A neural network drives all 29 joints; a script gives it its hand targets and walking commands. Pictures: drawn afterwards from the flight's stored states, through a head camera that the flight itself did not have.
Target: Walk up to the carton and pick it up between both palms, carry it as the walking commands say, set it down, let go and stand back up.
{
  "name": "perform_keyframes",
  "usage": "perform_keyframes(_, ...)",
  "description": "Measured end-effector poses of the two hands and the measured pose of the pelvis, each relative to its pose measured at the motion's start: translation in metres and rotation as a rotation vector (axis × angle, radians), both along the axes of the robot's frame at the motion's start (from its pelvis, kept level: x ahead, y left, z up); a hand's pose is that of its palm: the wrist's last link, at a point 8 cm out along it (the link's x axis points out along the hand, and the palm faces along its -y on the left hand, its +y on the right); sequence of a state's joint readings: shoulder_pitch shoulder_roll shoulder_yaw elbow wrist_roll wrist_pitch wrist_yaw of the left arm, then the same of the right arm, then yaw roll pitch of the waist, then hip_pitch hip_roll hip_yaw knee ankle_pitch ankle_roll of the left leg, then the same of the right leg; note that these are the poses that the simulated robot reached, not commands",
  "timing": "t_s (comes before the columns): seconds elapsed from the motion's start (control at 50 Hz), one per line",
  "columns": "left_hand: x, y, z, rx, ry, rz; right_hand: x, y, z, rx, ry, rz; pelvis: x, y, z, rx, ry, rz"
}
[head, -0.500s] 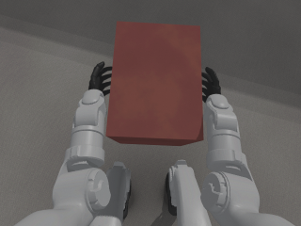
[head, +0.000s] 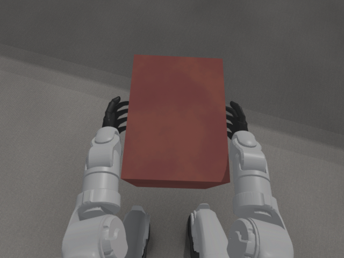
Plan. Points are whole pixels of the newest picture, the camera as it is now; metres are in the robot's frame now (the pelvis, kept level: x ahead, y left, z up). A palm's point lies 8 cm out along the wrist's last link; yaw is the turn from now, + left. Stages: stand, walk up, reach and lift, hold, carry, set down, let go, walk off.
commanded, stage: reach and lift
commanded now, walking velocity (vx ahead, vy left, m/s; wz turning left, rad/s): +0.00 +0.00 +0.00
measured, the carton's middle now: (174, 130) +0.42 -0.01 -0.11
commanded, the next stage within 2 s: none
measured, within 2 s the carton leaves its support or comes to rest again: neither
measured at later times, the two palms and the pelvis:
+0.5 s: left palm (100, 126) +0.37 +0.15 +0.04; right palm (249, 131) +0.37 -0.16 +0.03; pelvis +0.02 +0.00 +0.06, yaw +0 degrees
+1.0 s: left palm (84, 122) +0.35 +0.15 +0.11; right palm (266, 128) +0.35 -0.15 +0.10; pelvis +0.03 +0.00 +0.10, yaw +0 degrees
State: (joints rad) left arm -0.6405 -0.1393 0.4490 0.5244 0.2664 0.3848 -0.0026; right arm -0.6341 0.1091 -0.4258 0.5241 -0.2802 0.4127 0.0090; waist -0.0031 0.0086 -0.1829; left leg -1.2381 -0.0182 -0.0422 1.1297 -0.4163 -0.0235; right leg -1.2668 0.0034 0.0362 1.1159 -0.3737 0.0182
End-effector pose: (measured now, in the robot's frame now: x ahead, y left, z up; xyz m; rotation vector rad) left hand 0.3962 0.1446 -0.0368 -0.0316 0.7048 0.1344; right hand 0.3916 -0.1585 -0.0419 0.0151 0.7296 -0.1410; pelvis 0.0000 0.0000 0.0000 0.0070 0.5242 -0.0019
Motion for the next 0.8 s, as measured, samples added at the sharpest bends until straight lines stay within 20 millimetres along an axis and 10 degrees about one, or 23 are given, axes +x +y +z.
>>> perform_keyframes(0.8, -0.039, 0.004, 0.116, 0.013, -0.016, -0.007, -0.037, 0.003, 0.116, -0.001, -0.018, 0.010, 0.027, 0.000, 0.090, -0.004, -0.324, -0.002)
